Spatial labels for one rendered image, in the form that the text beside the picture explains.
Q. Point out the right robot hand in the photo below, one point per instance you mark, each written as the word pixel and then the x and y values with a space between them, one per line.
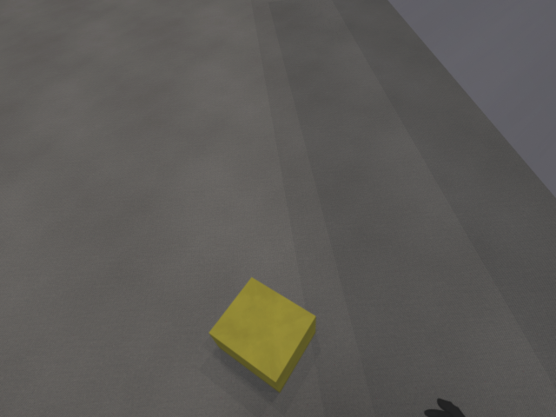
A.
pixel 450 410

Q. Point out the carton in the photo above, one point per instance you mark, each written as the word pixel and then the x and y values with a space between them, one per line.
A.
pixel 266 332

